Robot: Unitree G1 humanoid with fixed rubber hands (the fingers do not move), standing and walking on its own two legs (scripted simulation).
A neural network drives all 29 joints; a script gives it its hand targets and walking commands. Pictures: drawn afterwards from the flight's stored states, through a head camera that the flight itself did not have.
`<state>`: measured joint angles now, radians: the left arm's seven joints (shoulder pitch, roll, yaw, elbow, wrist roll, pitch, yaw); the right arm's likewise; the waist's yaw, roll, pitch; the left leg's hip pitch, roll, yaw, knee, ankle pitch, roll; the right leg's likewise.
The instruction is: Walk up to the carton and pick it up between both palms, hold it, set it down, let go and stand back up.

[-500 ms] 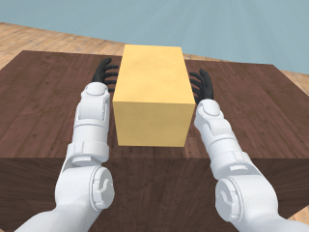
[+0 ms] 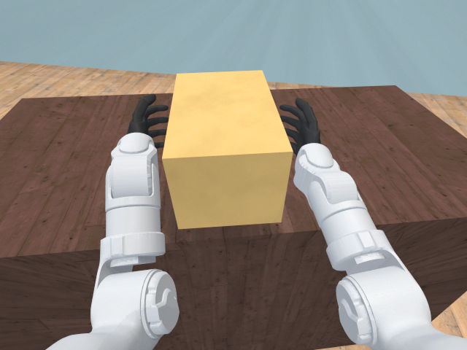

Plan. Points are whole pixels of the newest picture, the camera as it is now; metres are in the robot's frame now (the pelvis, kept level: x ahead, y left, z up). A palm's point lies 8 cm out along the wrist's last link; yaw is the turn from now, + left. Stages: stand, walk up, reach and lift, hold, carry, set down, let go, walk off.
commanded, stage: reach and lift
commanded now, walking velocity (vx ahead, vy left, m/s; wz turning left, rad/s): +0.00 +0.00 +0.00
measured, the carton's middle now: (224, 141) +0.45 +0.00 +0.18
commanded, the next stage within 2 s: hold in 1.28 s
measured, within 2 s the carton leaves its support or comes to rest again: neither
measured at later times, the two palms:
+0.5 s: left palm (130, 128) +0.39 +0.14 +0.25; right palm (303, 124) +0.39 -0.13 +0.24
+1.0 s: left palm (134, 115) +0.39 +0.13 +0.27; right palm (313, 104) +0.39 -0.14 +0.28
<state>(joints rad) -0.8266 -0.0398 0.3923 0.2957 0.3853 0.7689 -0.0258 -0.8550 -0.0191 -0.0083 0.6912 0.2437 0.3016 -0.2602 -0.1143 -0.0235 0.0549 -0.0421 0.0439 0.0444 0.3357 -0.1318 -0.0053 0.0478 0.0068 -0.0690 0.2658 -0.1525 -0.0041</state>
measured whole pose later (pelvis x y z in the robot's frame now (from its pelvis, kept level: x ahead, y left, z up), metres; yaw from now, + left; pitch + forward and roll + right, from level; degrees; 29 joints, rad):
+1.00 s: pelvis +0.02 -0.01 +0.00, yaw +1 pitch -5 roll -1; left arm -0.88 0.03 0.36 0.29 0.29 0.90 0.00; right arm -1.02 -0.08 0.04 0.68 0.37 0.57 -0.34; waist -0.12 -0.03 -0.10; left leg -0.10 0.04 0.00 0.34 -0.15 -0.03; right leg -0.01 0.02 -0.06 0.27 -0.17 -0.02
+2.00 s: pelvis +0.01 +0.00 +0.00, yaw +0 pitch -5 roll -1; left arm -0.98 0.04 0.38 0.40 0.30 0.94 0.00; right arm -1.13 -0.13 0.03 0.77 0.41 0.66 -0.35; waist -0.11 0.00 -0.14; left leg -0.13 0.03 -0.02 0.36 -0.15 -0.02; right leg -0.03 0.03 -0.03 0.27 -0.17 -0.01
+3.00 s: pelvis +0.02 +0.00 +0.00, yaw +1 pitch -3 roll -2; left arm -0.97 0.05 0.33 0.39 0.26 0.93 0.04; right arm -1.13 -0.15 0.06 0.78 0.46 0.68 -0.36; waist -0.11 0.01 -0.17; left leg -0.17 0.03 -0.05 0.39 -0.17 -0.02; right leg -0.05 0.04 -0.02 0.26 -0.16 -0.01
